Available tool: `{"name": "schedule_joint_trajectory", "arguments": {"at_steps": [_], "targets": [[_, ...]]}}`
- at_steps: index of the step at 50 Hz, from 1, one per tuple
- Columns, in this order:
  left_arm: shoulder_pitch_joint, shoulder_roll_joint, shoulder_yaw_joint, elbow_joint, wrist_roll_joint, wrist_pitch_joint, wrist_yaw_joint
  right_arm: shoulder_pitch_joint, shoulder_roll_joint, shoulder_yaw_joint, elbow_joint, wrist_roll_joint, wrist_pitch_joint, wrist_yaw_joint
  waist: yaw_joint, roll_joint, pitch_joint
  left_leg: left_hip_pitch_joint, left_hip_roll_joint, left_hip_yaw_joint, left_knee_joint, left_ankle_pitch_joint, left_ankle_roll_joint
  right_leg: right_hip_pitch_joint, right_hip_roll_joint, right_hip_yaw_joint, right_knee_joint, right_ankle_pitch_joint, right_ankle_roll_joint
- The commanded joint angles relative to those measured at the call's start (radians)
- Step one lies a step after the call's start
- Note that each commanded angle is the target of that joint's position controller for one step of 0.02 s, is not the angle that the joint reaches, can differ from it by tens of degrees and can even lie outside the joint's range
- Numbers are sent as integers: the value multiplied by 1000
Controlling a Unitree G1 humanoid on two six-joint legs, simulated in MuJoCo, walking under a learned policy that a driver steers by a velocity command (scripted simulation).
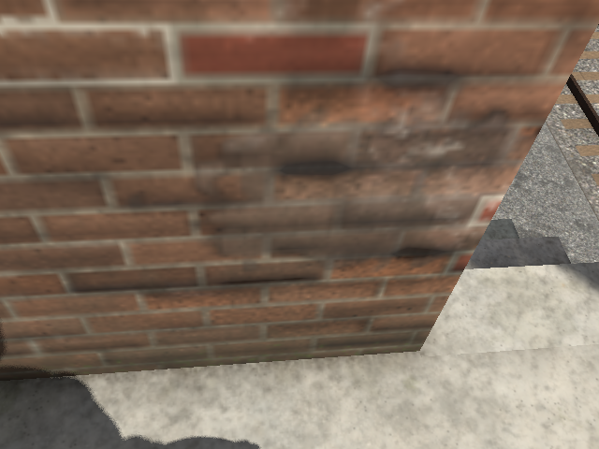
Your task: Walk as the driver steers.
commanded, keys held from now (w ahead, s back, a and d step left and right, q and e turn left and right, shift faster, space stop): w+e+shift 0.54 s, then w+shift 0.02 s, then w+q+shift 0.42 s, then q+shift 0.02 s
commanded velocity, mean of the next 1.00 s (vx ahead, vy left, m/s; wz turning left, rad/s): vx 0.41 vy -0.20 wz -0.47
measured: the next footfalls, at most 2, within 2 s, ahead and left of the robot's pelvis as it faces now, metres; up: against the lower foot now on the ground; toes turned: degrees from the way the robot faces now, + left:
right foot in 0.36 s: -0.01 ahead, -0.09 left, +0.00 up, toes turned -25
left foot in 0.58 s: +0.10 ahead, +0.10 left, +0.00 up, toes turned -27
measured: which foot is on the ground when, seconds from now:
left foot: down 0.00-0.36, up 0.38-0.56, down 0.58-0.82, up 0.84-1.00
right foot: up 0.00-0.34, down 0.36-0.56, up 0.58-0.80, down 0.82-1.00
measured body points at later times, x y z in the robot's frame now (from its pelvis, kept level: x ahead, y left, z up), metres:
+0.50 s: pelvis -0.03 +0.01 +0.01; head +0.02 -0.02 +0.45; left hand +0.25 +0.19 -0.10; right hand -0.10 -0.29 -0.12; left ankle +0.04 +0.15 -0.68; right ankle -0.05 -0.07 -0.72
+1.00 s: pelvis +0.00 -0.17 +0.01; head +0.02 -0.18 +0.46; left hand +0.15 +0.04 -0.11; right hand -0.02 -0.48 -0.11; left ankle +0.08 -0.09 -0.65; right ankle -0.11 -0.21 -0.72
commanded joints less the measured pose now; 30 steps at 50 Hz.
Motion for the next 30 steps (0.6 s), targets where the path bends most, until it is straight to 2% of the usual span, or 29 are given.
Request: {"name": "schedule_joint_trajectory", "arguments": {"at_steps": [1,2,3,4,7,8,10,12,14,15,16,17,18,19,20,21,22,23,24,25,26,27,28,29,30], "targets": [[4,89,15,-85,-20,-6,-43,-60,-193,-52,-62,8,-41,-33,22,259,-78,83,203,-101,-321,436,220,-36,-21,-58,189,113,20],[-1,79,17,-72,-47,13,-55,-22,-223,-71,-71,20,-63,-48,-5,136,-103,230,306,-179,-257,723,197,-103,-19,8,214,160,29],[-23,64,12,-85,-41,24,-58,36,-215,-74,-54,35,-72,-51,-16,94,-141,303,325,-164,-231,813,192,-107,-23,19,234,150,26],[-45,49,9,-101,-39,33,-62,56,-200,-74,-51,38,-75,-51,-24,109,-152,339,325,-138,-226,793,190,-112,-21,16,228,148,24],[-133,32,-2,-148,-38,54,-73,72,-139,-61,-52,28,-74,-55,-49,194,-104,329,292,-51,-264,593,184,-79,-35,-21,57,181,38],[-165,15,-11,-164,-38,56,-79,97,-148,-63,-55,23,-66,-56,-77,197,-95,337,312,-47,-283,552,196,-65,-37,-33,-28,169,43],[-200,6,-16,-180,-34,56,-83,107,-183,-76,-62,13,-64,-59,-101,201,-74,333,335,-21,-290,536,208,0,-48,-42,-176,128,45],[-218,0,-22,-194,-42,53,-90,108,-230,-95,-71,11,-59,-47,-111,220,-82,291,345,40,-277,556,195,123,-46,-81,-306,67,26],[-201,14,-19,-195,-49,55,-90,101,-236,-103,-71,27,-69,-36,-103,264,-83,226,315,132,-238,593,163,262,-24,-145,-415,66,8],[-210,4,-20,-202,-47,61,-86,105,-231,-103,-82,29,-63,-29,-102,278,-95,239,327,151,-204,618,157,289,-5,-177,-461,56,0],[-198,13,-17,-199,-43,62,-81,111,-231,-106,-84,38,-58,-21,-100,276,-104,230,330,174,-153,632,142,328,3,-185,-511,70,-10],[-148,24,-10,-183,-37,57,-72,104,-229,-108,-91,49,-51,-13,-71,252,-127,199,325,206,-55,624,119,403,14,-181,-594,111,-26],[-32,45,2,-143,-27,43,-54,86,-225,-110,-99,60,-43,-5,-1,169,-166,94,295,250,119,565,73,566,18,-133,-733,251,-53],[51,174,33,-118,-20,31,-28,78,-204,-106,-140,58,-40,2,29,-53,-148,-177,204,277,375,140,16,724,-149,147,-836,563,-102],[82,331,64,-122,-47,35,-25,33,-127,-86,-236,18,-37,-2,-1,-223,-173,-386,52,169,493,-377,-34,684,-395,511,-855,854,-268],[80,221,45,-135,-61,27,-30,26,-160,-99,-138,14,-1,-43,20,-40,-146,-333,90,71,612,-338,-20,686,-214,226,-732,1117,-333],[-28,240,48,-181,-28,38,-34,121,-145,-86,-141,32,4,-70,-22,-175,-195,-299,62,50,524,-277,2,572,-221,269,-799,642,-364],[-171,157,27,-220,-5,47,-41,123,-215,-108,-94,26,5,-90,-70,-99,-78,-241,99,35,431,-155,6,413,-129,226,-832,331,-287],[-239,99,7,-249,11,49,-46,121,-229,-119,-73,24,5,-101,-90,-104,-50,-165,68,65,313,-115,23,334,-67,191,-834,274,-244],[-223,59,-11,-250,30,47,-58,124,-224,-119,-37,34,2,-105,-77,-87,-48,-118,35,96,257,-111,35,312,-35,199,-838,320,-252],[-211,84,-7,-260,37,41,-73,142,-214,-117,-34,42,-6,-106,-89,-74,-61,-43,36,59,166,-92,51,286,-39,232,-797,360,-246],[-481,70,-24,-403,42,30,-119,319,-232,-131,26,73,-3,-85,-233,-28,-149,292,74,66,13,-108,42,-39,-44,197,-810,-23,-180],[-656,41,-31,-462,45,16,-119,586,-238,-145,132,68,-13,-82,-402,104,-156,636,56,164,-127,125,37,-307,58,127,-665,-87,-79],[-593,-62,-61,-451,34,-14,-109,640,-250,-157,183,39,-32,-91,-398,393,-162,673,230,-33,-177,92,18,-381,136,127,-270,30,-87],[-433,-122,-87,-445,36,-29,-102,480,-218,-125,106,-8,-54,-98,-236,339,-182,503,459,-486,-358,-417,89,-417,122,188,-24,135,-58]]}}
